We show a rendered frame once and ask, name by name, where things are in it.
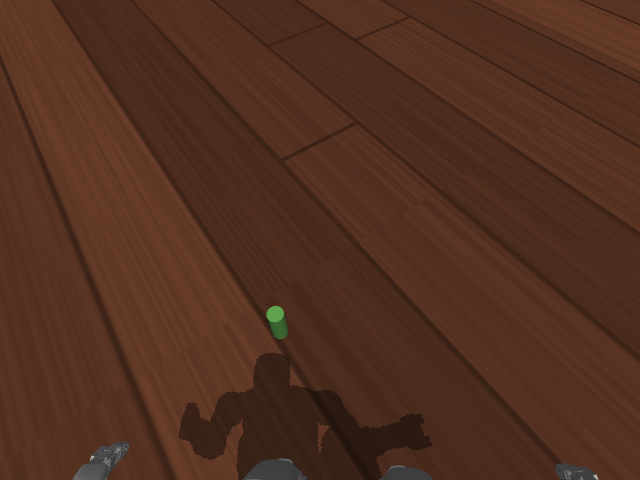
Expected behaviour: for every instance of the can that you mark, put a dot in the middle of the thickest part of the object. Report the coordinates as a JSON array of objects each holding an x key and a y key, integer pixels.
[{"x": 277, "y": 322}]

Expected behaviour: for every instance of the left robot hand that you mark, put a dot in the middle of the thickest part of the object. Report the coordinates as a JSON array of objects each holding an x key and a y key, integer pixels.
[{"x": 102, "y": 462}]

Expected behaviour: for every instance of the right robot hand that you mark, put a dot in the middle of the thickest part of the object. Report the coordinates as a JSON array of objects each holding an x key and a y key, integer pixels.
[{"x": 571, "y": 472}]

